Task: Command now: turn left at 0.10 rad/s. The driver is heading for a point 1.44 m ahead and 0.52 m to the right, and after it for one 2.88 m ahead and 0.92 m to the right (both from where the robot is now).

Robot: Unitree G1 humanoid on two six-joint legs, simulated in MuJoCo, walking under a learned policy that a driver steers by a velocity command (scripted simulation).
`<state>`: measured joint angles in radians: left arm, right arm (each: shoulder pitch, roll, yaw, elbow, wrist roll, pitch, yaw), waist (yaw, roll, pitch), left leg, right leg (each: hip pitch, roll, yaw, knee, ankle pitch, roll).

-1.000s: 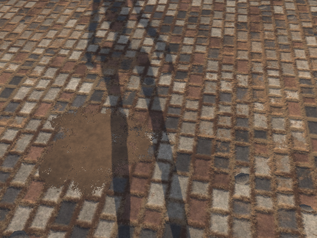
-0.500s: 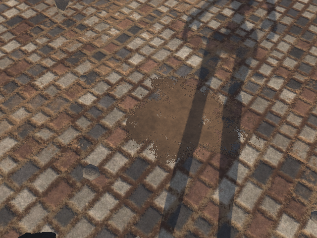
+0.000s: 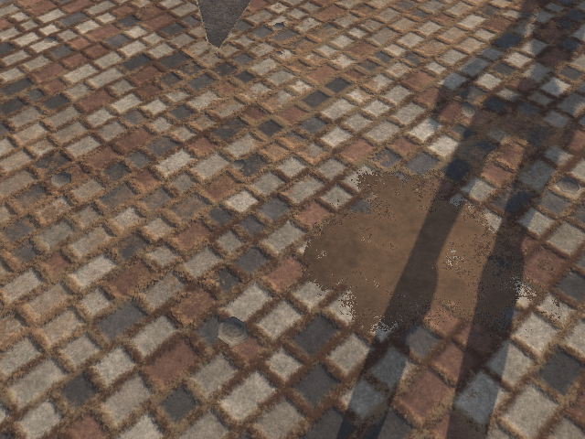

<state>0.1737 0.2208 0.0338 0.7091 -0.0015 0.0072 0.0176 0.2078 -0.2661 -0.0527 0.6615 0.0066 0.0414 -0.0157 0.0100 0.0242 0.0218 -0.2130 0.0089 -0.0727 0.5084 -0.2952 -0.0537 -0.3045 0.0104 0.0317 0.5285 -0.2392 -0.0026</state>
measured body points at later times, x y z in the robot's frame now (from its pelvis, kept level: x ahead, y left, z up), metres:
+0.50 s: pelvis +0.14 -0.07 +0.00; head +0.14 -0.09 +0.45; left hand +0.21 +0.21 -0.11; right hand +0.25 -0.34 -0.11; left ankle +0.13 +0.09 -0.66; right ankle +0.10 -0.13 -0.73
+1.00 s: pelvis +0.51 -0.15 +0.00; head +0.52 -0.16 +0.45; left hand +0.80 +0.00 -0.09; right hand +0.38 -0.43 -0.10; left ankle +0.53 -0.02 -0.73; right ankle +0.44 -0.23 -0.64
